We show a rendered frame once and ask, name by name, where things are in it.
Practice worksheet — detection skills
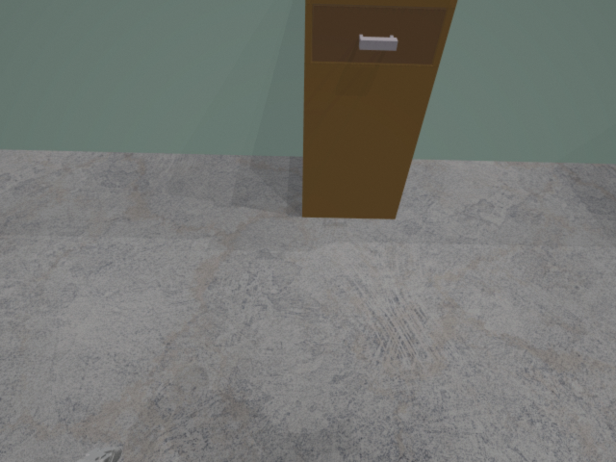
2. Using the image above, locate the handle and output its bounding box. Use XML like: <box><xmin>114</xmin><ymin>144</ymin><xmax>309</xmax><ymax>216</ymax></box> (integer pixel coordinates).
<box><xmin>359</xmin><ymin>35</ymin><xmax>398</xmax><ymax>51</ymax></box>

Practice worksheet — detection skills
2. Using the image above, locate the drawer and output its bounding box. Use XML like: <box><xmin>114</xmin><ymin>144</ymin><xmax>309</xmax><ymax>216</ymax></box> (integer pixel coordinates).
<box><xmin>312</xmin><ymin>4</ymin><xmax>447</xmax><ymax>64</ymax></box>

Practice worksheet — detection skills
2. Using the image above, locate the cabinet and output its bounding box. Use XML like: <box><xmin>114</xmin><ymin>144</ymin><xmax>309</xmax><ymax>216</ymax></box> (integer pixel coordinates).
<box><xmin>302</xmin><ymin>0</ymin><xmax>457</xmax><ymax>219</ymax></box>

